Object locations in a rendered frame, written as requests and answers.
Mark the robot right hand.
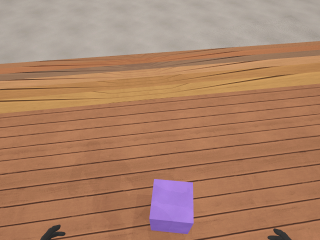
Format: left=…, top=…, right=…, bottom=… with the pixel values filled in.
left=267, top=228, right=291, bottom=240

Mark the robot left hand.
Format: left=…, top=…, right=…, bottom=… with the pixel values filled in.
left=40, top=224, right=66, bottom=240

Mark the carton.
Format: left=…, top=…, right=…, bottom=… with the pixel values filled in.
left=149, top=179, right=194, bottom=234

